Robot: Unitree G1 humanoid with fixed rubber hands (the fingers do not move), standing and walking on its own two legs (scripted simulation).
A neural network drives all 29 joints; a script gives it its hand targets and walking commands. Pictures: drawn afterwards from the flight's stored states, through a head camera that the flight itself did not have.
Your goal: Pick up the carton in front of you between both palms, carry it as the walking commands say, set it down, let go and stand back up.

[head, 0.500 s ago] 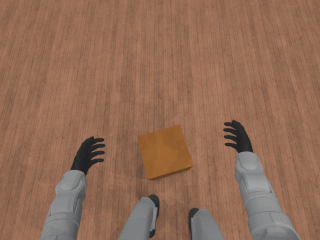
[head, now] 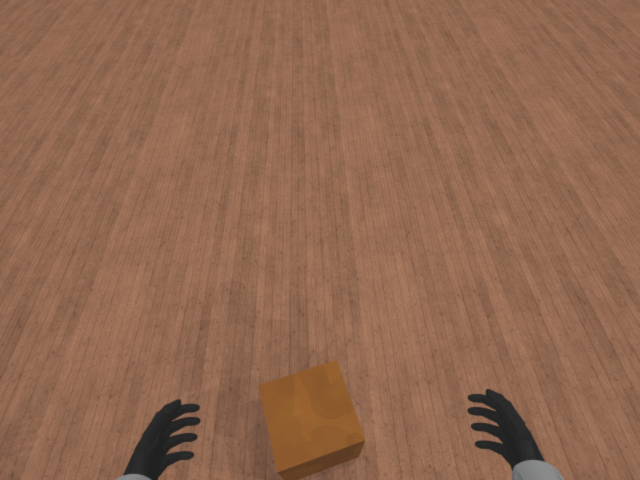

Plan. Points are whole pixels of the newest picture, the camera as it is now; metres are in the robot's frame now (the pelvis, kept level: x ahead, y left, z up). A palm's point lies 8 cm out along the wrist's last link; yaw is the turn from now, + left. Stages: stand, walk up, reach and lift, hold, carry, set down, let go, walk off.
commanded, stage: let go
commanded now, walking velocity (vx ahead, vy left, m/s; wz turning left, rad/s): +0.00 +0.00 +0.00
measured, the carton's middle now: (311, 423) +0.34 +0.06 -0.65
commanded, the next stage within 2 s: stand in 0.46 s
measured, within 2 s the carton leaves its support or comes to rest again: neither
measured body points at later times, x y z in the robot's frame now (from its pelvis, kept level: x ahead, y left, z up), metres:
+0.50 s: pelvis -0.02 +0.00 +0.00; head -0.02 +0.00 +0.45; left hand +0.15 +0.25 -0.07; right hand +0.15 -0.23 -0.08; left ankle -0.01 +0.13 -0.74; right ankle -0.06 -0.11 -0.74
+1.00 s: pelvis +0.00 +0.03 +0.00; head +0.00 +0.05 +0.45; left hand +0.14 +0.31 -0.11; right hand +0.13 -0.27 -0.09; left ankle -0.01 +0.13 -0.74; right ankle -0.06 -0.11 -0.74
